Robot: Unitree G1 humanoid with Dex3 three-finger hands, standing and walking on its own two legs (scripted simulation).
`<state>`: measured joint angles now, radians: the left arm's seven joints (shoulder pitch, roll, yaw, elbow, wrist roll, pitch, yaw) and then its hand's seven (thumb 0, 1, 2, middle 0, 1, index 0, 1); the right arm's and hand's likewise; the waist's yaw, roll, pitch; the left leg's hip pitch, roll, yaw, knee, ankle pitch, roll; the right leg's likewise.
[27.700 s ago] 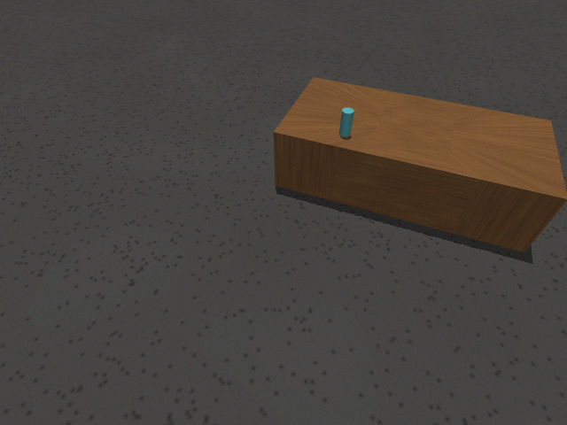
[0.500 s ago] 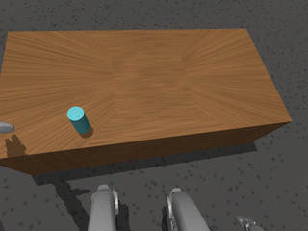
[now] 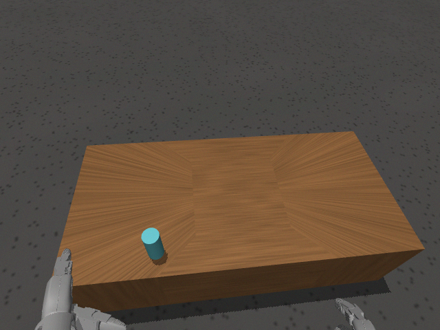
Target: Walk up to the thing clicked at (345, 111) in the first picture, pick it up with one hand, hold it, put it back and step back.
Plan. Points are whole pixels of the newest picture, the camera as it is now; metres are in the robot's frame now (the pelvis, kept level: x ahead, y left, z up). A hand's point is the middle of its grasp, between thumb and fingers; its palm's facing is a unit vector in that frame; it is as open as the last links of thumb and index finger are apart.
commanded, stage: home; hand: left
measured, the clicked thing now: (153, 244) +0.45 +0.19 -0.33
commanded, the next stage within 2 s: none
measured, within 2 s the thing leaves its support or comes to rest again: neither
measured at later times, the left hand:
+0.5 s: hand out of the picture +0.16 +0.16 -0.05, palm faces +0.14 -0.95 -0.29, open 17.6 cm
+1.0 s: hand out of the picture +0.17 +0.16 -0.05, palm faces +0.13 -0.95 -0.29, open 17.6 cm
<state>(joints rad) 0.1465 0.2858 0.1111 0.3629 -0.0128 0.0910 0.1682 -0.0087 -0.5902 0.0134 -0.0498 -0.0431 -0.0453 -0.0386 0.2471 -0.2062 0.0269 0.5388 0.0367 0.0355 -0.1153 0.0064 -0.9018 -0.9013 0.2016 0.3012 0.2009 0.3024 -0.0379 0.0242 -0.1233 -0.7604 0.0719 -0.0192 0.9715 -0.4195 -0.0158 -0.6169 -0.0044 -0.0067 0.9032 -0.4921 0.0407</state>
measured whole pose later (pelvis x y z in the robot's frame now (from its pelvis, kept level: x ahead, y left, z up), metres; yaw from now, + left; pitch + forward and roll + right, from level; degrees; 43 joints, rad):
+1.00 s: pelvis +0.00 -0.02 +0.00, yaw +1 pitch +8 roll -1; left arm 0.45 0.20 -0.01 0.03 -0.01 0.23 0.14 -0.01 -0.57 0.04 -0.05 -0.05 -0.05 -0.05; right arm 0.26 -0.21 0.02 0.52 0.01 -0.10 -0.16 0.01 -0.90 -0.90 0.20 0.30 0.20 0.30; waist -0.01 0.03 -0.10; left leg -0.66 0.07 -0.03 0.94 -0.41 -0.04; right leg -0.53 0.00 -0.02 0.91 -0.51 0.02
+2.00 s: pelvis -0.01 -0.02 +0.00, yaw +1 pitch +8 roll -2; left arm 0.46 0.20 -0.01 -0.01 -0.01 0.27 0.14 -0.01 -0.59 0.03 -0.05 -0.05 -0.05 -0.04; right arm 0.27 -0.21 0.02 0.51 0.00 -0.12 -0.19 0.01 -0.90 -0.90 0.20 0.30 0.20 0.30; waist -0.01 0.04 -0.10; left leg -0.67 0.07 -0.03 0.95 -0.41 -0.04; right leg -0.55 -0.01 -0.02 0.92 -0.51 0.02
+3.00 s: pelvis -0.01 +0.00 +0.05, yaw +1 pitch -3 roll +0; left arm 0.22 0.33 0.01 1.03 0.02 -0.01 0.02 0.01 0.87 0.89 -0.20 -0.30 -0.20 -0.30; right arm 0.17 -0.30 -0.01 1.05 -0.03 -0.01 0.00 0.01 -0.91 -0.90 0.20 0.30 0.20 0.30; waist 0.01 0.00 0.04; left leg -0.24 0.03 0.02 0.51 -0.21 -0.01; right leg -0.13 -0.05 0.01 0.49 -0.30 0.05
